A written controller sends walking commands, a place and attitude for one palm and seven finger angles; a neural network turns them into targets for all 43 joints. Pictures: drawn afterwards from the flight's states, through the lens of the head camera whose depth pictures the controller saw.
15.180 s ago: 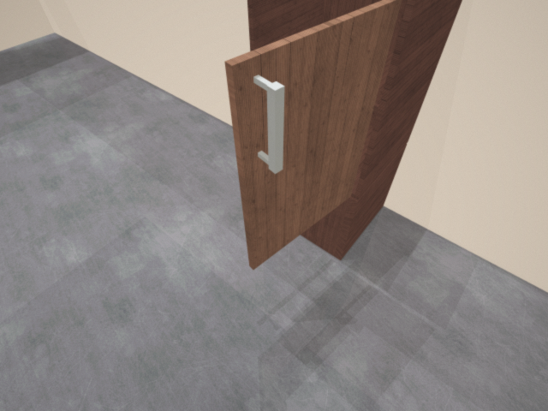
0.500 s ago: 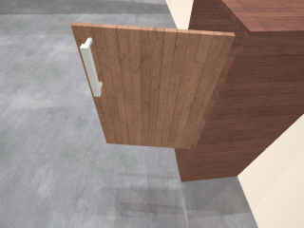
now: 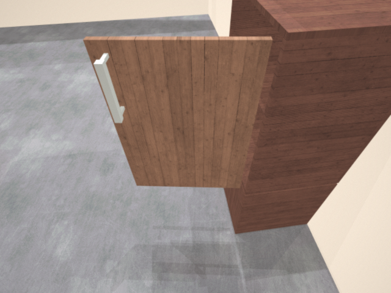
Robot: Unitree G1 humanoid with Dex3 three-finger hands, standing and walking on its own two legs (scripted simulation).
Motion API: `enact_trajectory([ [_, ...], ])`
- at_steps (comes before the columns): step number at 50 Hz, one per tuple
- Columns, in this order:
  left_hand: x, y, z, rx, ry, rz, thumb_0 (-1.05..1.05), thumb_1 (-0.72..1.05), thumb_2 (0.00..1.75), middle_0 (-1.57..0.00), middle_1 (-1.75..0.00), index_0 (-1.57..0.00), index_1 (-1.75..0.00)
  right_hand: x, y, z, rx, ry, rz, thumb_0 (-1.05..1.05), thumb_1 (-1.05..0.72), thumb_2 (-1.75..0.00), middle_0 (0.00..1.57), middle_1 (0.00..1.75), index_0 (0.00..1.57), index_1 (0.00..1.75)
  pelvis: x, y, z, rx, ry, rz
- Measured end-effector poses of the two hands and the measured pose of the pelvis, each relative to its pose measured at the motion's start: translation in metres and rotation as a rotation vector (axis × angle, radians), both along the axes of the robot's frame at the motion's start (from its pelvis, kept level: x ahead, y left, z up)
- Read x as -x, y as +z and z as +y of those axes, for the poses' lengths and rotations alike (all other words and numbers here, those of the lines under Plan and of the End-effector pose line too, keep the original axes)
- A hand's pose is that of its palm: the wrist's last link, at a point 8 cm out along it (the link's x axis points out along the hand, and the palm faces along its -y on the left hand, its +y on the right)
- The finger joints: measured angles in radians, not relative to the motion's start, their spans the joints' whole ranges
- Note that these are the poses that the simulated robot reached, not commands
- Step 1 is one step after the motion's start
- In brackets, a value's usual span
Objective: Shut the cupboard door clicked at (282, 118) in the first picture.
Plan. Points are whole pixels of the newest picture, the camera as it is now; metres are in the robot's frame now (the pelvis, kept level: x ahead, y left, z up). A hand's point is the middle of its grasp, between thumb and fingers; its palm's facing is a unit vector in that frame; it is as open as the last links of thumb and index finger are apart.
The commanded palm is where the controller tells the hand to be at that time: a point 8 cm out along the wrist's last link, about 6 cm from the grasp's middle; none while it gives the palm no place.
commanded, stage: look again from close up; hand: left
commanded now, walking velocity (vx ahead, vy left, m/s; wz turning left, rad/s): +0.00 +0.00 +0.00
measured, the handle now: (112, 90) +0.54 +0.24 +0.14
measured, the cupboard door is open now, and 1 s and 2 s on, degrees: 80 80 80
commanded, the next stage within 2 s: shuffle to correct the standing spot in 0.16 s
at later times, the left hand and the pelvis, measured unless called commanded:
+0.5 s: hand out of the picture -0.02 +0.16 -0.18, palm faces +0.05 -0.98 -0.17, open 7.4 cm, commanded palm none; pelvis +0.02 -0.01 +0.00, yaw +0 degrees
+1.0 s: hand out of the picture +0.06 +0.19 -0.19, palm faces +0.04 -0.98 -0.17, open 7.4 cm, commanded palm none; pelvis +0.12 +0.03 -0.01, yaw -1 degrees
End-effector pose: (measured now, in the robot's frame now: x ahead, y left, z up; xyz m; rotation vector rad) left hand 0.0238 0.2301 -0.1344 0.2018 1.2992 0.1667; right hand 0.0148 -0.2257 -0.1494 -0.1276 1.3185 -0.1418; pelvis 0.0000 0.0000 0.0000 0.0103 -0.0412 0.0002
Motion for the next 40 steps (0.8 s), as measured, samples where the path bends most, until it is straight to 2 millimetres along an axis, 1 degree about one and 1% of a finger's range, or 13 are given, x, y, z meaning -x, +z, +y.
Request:
enact_trajectory([
  [6, 0.020, -0.001, -0.011, 0.022, -0.002, 0.026, 0.00, 0.91, 0.90, -0.20, -0.30, -0.20, -0.29, 0.010, 0.005, -0.008, 0.000, 0.007, 0.000, 0.01, -0.92, -0.90, 0.20, 0.30, 0.20, 0.30, 0.011, 0.003, -0.008, -0.002, -0.004, 0.007],
  [13, 0.042, -0.002, -0.021, 0.043, 0.015, 0.087, 0.00, 0.91, 0.90, -0.20, -0.30, -0.20, -0.30, 0.028, 0.008, -0.011, -0.002, 0.005, 0.059, 0.00, -0.91, -0.90, 0.20, 0.30, 0.20, 0.30, 0.012, 0.005, -0.015, -0.001, -0.006, 0.023],
  [19, 0.051, -0.006, -0.025, 0.056, 0.035, 0.120, 0.00, 0.91, 0.90, -0.20, -0.30, -0.20, -0.30, 0.035, 0.008, -0.011, -0.003, 0.004, 0.105, 0.00, -0.91, -0.90, 0.20, 0.30, 0.20, 0.30, 0.005, 0.004, -0.017, 0.003, -0.004, 0.027],
  [24, 0.051, -0.014, -0.022, 0.074, 0.065, 0.145, 0.00, 0.91, 0.90, -0.20, -0.30, -0.20, -0.30, 0.026, 0.008, -0.007, 0.008, 0.003, 0.127, 0.00, -0.91, -0.90, 0.20, 0.30, 0.20, 0.30, -0.011, 0.000, -0.012, 0.010, 0.002, 0.033],
  [27, 0.045, -0.019, -0.017, 0.084, 0.073, 0.167, 0.00, 0.91, 0.90, -0.20, -0.30, -0.20, -0.30, 0.016, 0.008, -0.001, 0.017, -0.001, 0.124, 0.00, -0.91, -0.90, 0.20, 0.29, 0.20, 0.30, -0.023, -0.003, -0.006, 0.001, -0.001, 0.039],
  [30, 0.031, -0.021, -0.011, 0.078, 0.063, 0.179, 0.00, 0.91, 0.90, -0.20, -0.30, -0.20, -0.29, 0.007, 0.006, 0.004, 0.017, -0.010, 0.117, 0.00, -0.91, -0.90, 0.20, 0.30, 0.20, 0.30, -0.035, -0.006, -0.002, -0.006, -0.012, 0.050],
  [33, 0.006, -0.018, -0.008, 0.054, 0.042, 0.161, 0.00, 0.91, 0.90, -0.20, -0.30, -0.20, -0.29, 0.002, 0.000, 0.009, -0.001, -0.026, 0.124, 0.00, -0.91, -0.90, 0.20, 0.30, 0.20, 0.30, -0.044, -0.008, -0.004, -0.013, -0.023, 0.054],
  [36, -0.021, -0.016, -0.007, 0.029, 0.051, 0.089, 0.00, 0.91, 0.90, -0.20, -0.30, -0.20, -0.29, -0.005, -0.010, 0.011, -0.032, -0.017, 0.157, 0.00, -0.91, -0.90, 0.20, 0.30, 0.20, 0.30, -0.055, -0.012, -0.007, -0.013, -0.003, 0.053],
  [38, -0.033, -0.011, -0.006, 0.021, 0.073, 0.045, 0.00, 0.91, 0.90, -0.20, -0.30, -0.20, -0.29, -0.019, -0.011, 0.012, -0.038, 0.007, 0.171, 0.00, -0.91, -0.90, 0.20, 0.30, 0.20, 0.30, -0.066, -0.010, -0.006, -0.011, 0.015, 0.053],
  [40, -0.037, -0.006, -0.006, 0.017, 0.091, 0.032, 0.00, 0.91, 0.90, -0.20, -0.30, -0.20, -0.29, -0.043, -0.008, 0.013, -0.039, 0.029, 0.155, 0.00, -0.91, -0.90, 0.20, 0.30, 0.20, 0.30, -0.076, -0.006, -0.002, -0.014, 0.017, 0.054],
])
